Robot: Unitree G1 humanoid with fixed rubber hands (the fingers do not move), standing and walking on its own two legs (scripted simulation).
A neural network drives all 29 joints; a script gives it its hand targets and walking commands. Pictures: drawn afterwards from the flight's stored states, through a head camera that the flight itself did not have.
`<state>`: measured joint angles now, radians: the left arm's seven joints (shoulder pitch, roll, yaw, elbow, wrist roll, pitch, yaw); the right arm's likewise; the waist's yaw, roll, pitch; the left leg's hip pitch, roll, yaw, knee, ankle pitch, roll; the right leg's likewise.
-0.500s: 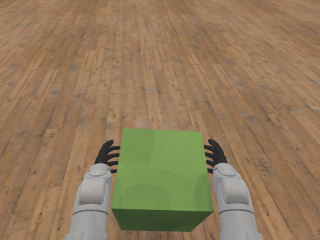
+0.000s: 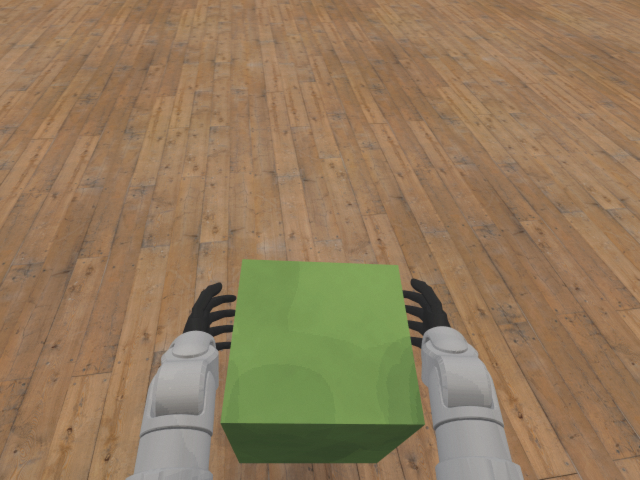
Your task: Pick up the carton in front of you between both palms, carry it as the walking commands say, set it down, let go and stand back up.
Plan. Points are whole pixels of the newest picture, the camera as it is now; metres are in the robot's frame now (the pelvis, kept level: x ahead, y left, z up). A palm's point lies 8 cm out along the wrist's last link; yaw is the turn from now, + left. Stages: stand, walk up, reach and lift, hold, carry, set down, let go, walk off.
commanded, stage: hold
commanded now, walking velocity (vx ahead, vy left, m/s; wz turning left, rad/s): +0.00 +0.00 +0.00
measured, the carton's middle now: (314, 369) +0.29 +0.01 -0.05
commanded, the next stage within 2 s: set down in 0.08 s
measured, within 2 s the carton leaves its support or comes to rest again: neither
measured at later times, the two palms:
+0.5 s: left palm (227, 333) +0.34 +0.14 -0.04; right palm (428, 351) +0.31 -0.15 -0.03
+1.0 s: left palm (244, 364) +0.38 +0.14 -0.23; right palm (400, 378) +0.35 -0.15 -0.22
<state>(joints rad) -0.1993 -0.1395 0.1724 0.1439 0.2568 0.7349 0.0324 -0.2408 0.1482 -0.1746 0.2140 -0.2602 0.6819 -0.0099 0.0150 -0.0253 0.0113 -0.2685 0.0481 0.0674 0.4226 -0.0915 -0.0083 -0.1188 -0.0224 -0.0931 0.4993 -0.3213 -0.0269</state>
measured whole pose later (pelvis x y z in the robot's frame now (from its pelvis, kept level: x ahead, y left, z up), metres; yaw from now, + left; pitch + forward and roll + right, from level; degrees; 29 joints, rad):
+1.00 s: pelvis -0.05 +0.04 -0.16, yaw -10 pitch +39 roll -2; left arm -0.70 -0.10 0.44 0.55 0.28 0.27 0.04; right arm -0.75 0.13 -0.47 0.61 -0.24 0.24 -0.03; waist 0.02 -0.05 -0.21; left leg -1.62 -0.04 -0.09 1.27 -0.33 -0.04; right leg -1.52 0.11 0.09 1.35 -0.51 0.04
